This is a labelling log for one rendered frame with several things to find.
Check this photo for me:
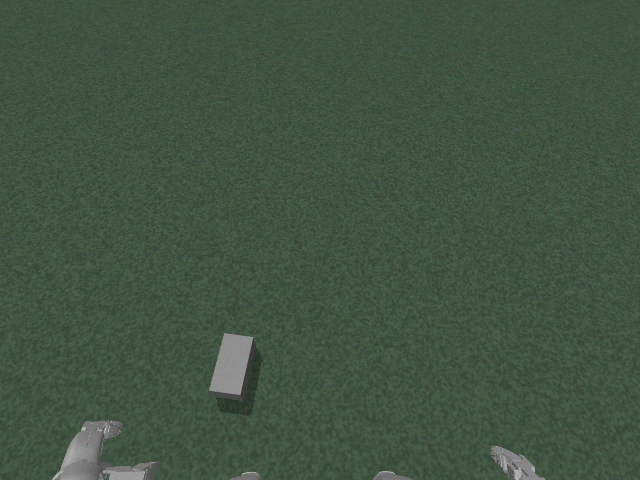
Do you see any carton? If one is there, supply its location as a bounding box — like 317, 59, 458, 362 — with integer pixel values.
209, 333, 256, 401

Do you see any left robot arm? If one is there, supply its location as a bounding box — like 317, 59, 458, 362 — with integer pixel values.
52, 461, 104, 480

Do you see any right robot hand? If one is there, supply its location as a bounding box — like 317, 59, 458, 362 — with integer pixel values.
491, 446, 546, 480

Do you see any left robot hand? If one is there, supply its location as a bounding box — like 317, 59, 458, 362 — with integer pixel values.
60, 420, 159, 480

